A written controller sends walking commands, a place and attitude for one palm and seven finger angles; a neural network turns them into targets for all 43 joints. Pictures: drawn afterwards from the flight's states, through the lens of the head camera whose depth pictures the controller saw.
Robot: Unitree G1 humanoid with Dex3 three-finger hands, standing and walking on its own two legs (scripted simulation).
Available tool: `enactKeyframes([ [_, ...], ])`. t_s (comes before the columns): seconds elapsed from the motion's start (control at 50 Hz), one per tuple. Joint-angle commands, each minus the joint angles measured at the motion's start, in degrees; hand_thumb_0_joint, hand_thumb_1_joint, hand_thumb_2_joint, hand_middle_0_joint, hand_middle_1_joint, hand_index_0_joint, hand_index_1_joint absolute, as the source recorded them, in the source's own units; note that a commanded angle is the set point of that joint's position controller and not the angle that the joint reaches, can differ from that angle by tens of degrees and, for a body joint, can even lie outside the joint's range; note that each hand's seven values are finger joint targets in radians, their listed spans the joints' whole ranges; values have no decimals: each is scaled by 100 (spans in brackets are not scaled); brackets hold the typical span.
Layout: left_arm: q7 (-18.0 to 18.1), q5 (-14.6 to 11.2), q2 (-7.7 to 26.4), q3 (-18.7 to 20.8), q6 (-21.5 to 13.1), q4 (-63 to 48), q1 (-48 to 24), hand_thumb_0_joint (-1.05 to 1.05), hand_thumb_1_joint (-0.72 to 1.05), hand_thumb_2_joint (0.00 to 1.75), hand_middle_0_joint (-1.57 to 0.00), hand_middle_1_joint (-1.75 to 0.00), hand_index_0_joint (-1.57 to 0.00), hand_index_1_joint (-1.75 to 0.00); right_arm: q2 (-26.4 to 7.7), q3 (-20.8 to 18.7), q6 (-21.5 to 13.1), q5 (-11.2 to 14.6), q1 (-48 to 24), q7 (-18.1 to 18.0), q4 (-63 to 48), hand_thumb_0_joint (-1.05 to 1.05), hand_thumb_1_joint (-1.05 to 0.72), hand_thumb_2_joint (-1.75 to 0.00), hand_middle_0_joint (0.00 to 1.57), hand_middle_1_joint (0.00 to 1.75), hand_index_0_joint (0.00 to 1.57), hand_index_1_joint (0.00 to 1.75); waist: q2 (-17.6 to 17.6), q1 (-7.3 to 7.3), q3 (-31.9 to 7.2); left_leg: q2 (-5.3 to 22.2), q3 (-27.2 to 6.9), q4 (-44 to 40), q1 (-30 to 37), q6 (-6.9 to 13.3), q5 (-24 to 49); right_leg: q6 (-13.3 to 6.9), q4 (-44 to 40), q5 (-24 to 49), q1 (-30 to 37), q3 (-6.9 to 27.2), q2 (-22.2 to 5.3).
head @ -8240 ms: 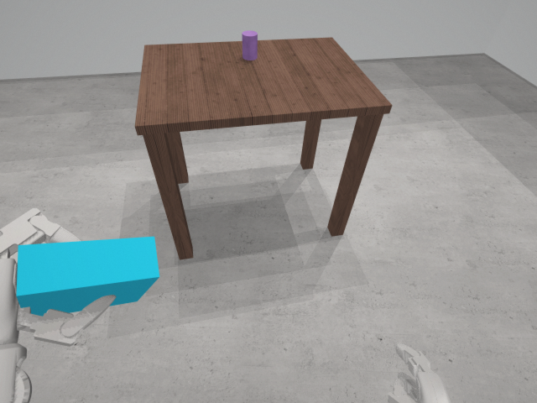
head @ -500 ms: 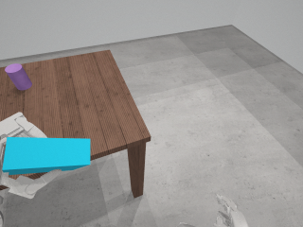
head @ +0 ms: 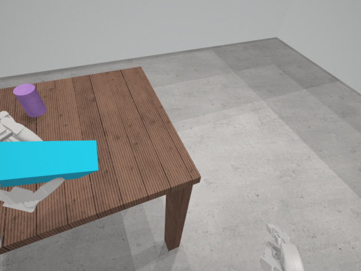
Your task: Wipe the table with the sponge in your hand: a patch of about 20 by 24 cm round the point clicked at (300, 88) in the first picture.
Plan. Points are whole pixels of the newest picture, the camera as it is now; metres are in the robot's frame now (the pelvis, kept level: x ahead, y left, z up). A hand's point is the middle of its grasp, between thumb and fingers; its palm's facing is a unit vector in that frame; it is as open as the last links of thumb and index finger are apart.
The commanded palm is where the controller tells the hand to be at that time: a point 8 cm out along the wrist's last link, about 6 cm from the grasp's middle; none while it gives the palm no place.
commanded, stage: shuffle to correct the standing spot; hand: left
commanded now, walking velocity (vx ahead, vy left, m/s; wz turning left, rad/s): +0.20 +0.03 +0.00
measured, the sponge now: (59, 163) +0.24 +0.22 +0.17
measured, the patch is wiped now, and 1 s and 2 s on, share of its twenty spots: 0.00 0.00 0.00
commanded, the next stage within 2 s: come to a stop and stand still in 0.02 s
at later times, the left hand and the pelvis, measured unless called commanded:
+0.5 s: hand (2, 138) +0.25 +0.29 +0.22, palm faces +0.33 -0.87 -0.36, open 9.2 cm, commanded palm +0.20 +0.34 +0.20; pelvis +0.04 +0.06 +0.03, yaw -1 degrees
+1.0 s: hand (45, 160) +0.25 +0.25 +0.17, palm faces +0.16 -0.88 -0.45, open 9.2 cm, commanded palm +0.20 +0.30 +0.20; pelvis +0.03 +0.03 +0.02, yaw -3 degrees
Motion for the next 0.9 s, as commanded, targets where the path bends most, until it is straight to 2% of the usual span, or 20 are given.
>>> enactKeyframes([
  [0.0,107,-76,625,624,-381,-1331,62,0,10,130,-120,-160,-120,-160,-875,-170,-347,52,-348,96,-748,0,-90,-90,20,30,20,30,1504,209,-959,549,-558,-633,-353,866,729,-143,-1929,1159,1126,-149,235],
  [0.04,117,-88,735,572,-315,-1195,412,0,10,130,-120,-160,-120,-160,-695,-118,-304,53,-282,179,-753,0,-90,-90,20,30,20,30,-580,156,-959,-374,287,1369,-1643,354,-333,-951,-2911,2128,1903,2386,-1383],
  [0.06,131,-185,710,538,-299,-1393,143,0,10,130,-120,-160,-120,-160,-747,-135,-327,69,-366,203,-749,0,-90,-90,20,30,20,30,-764,236,-902,-365,133,2212,-1895,223,-1162,-1401,-3151,2317,1794,3047,-1938],
  [0.1,109,-169,515,354,-266,-1398,109,0,10,130,-120,-160,-120,-160,-850,-153,-347,96,-332,201,-682,0,-90,-90,20,30,20,30,-668,167,-409,83,-273,2071,-1861,212,-1069,-1487,-2942,2924,1381,2381,-1795],
  [0.14,163,-89,743,535,-273,-1363,-140,0,10,130,-120,-160,-120,-160,-658,21,-275,11,-449,161,-541,0,-90,-90,20,30,20,30,-599,115,-533,175,-183,122,-432,317,-623,-943,-2070,3665,795,989,-1230],
  [0.18,143,-144,550,398,-272,-1267,-310,0,10,130,-120,-160,-120,-160,-642,-9,-315,-6,-352,32,-475,0,-90,-90,20,30,20,30,386,-50,-1068,-320,176,-1488,1154,247,1267,-341,-859,3215,650,-7,-249],
  [0.2,165,-136,564,356,-307,-1409,-535,0,10,130,-120,-160,-120,-160,-770,-97,-354,-33,-358,18,-529,0,-90,-90,20,30,20,30,1393,-15,-1151,449,-789,-1612,2012,453,2652,-63,-71,2054,-270,-152,142],
  [0.22,175,-77,652,296,-323,-1497,-747,0,10,130,-120,-160,-120,-160,-838,-176,-360,-45,-351,39,-586,0,-90,-90,20,30,20,30,1734,98,-1281,1366,-1995,-1699,2259,853,3832,0,577,-9,-821,114,326],
  [0.24,135,10,691,186,-300,-1332,-842,0,10,130,-120,-160,-120,-160,-820,-189,-313,-46,-428,44,-645,0,-90,-90,20,30,20,30,1451,136,-1198,1598,-2227,-1931,2003,1171,3421,-26,1040,-360,-821,353,363],
  [0.28,96,-82,700,246,-161,-1649,-926,0,10,130,-120,-160,-120,-160,-768,-135,-366,-153,-540,57,-614,0,-90,-90,20,30,20,30,1416,81,-978,1551,-2151,-2230,1443,892,2914,-16,987,-14,-596,458,221],
  [0.36,76,-70,481,95,-175,-2542,-192,0,10,130,-120,-160,-120,-160,-729,-137,-516,-98,-518,263,-728,0,-90,-90,20,30,20,30,1840,172,-1283,1097,-924,-1900,1610,503,3377,-125,-207,706,8,20,327],
  [0.5,-33,-301,624,494,112,-1141,513,0,10,130,-120,-160,-120,-160,-729,-33,-235,-35,-347,113,-846,0,-90,-90,20,30,20,30,1468,80,-760,1183,-816,-2193,825,301,1968,-72,-2215,1409,783,-184,445],
  [0.6,-15,-295,560,309,210,-864,-97,0,10,130,-120,-160,-120,-160,-775,37,-191,18,-425,-38,-851,0,-90,-90,20,30,20,30,942,42,-844,638,-472,-1999,261,250,8,-145,-3076,2528,1579,255,83],
  [0.62,-78,741,4936,3331,-488,-1924,-6240,0,10,130,-120,-160,-120,-160,-1195,-71,-507,-330,188,22,-819,0,-90,-90,20,30,20,30,148,210,621,552,-105,-1058,-324,460,1228,57,-3461,2393,76,730,-261],
  [0.64,-314,198,2377,1541,-96,341,-4667,0,10,130,-120,-160,-120,-160,-727,-165,-366,95,-91,-11,-486,0,-90,-90,20,30,20,30,679,-6,-396,440,-219,-908,776,479,1287,-448,-3060,2288,4,419,-538],
  [0.66,-362,-68,1731,1078,-16,-83,-3109,0,10,130,-120,-160,-120,-160,-861,-248,-338,17,-252,56,-688,0,-90,-90,20,30,20,30,296,268,-566,386,-157,-1081,1119,393,1142,-271,-3000,3004,418,743,-239],
  [0.74,-521,-304,-68,-370,-54,-507,-598,0,10,130,-120,-160,-120,-160,-786,-216,-451,219,-247,386,-933,0,-90,-90,20,30,20,30,652,396,-1604,57,154,-1120,1299,535,1084,378,-2654,3460,1256,872,-293],
  [0.8,-408,-210,508,67,-147,-1397,-86,0,10,130,-120,-160,-120,-160,-821,-138,-397,144,-434,396,-1086,0,-90,-90,20,30,20,30,94,454,-1257,22,129,-1052,838,499,467,378,-3086,2233,1091,861,-324],
  [0.84,-206,-226,1233,877,-139,-1194,360,0,10,130,-120,-160,-120,-160,-866,-109,-330,129,-511,266,-967,0,-90,-90,20,30,20,30,-88,431,-973,-41,89,-940,816,436,122,77,-3433,1166,593,990,-475],
  [0.88,-182,-296,1249,1065,-175,-1351,171,0,10,130,-120,-160,-120,-160,-787,-63,-294,82,-530,123,-1084,0,-90,-90,20,30,20,30,-199,331,-762,-86,-52,-870,680,396,82,-156,-3516,805,383,1009,-535],
])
